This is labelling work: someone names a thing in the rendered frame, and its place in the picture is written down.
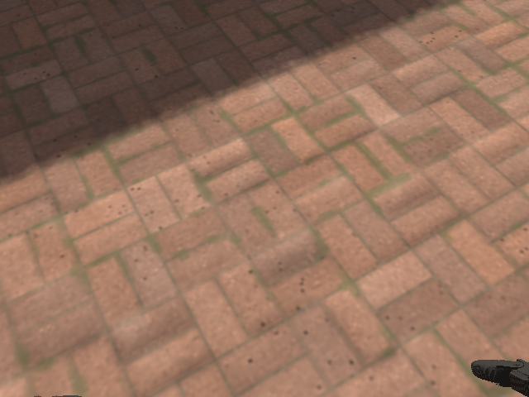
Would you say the robot right hand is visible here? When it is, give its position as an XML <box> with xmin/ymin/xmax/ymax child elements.
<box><xmin>471</xmin><ymin>359</ymin><xmax>529</xmax><ymax>397</ymax></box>

